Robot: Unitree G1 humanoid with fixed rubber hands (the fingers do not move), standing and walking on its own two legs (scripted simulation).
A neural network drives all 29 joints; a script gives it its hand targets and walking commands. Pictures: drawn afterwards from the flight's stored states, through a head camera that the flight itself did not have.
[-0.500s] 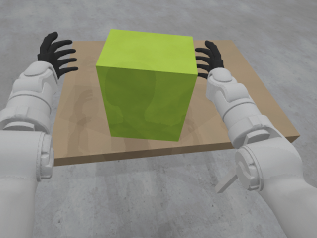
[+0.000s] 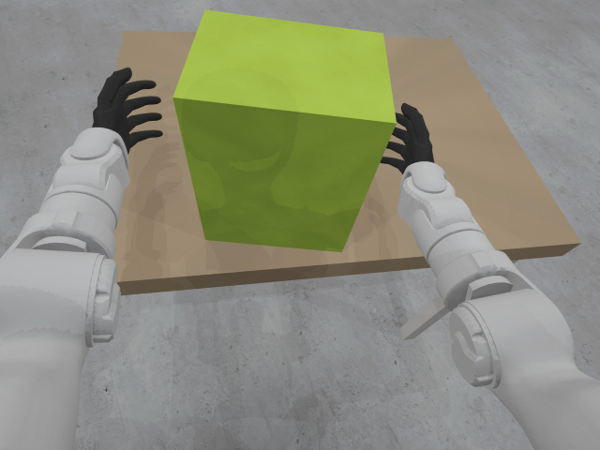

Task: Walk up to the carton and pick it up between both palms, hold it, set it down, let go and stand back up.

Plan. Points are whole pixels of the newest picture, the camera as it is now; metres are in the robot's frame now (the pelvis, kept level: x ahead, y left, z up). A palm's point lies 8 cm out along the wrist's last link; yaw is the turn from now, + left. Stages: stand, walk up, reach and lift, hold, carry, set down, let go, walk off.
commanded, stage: reach and lift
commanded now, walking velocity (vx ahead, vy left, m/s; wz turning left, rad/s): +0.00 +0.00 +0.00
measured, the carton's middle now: (283, 149) +0.51 -0.03 +0.08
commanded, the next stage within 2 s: none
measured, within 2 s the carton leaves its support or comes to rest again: neither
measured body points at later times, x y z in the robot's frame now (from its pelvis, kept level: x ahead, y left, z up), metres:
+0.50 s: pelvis +0.00 +0.00 +0.00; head +0.11 +0.04 +0.43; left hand +0.54 +0.13 +0.10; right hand +0.46 -0.18 +0.10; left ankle +0.04 +0.11 -0.73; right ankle -0.09 -0.11 -0.73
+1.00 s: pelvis +0.00 -0.01 +0.00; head +0.12 +0.02 +0.44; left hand +0.53 +0.12 +0.09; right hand +0.46 -0.18 +0.10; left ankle +0.04 +0.11 -0.73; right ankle -0.09 -0.11 -0.72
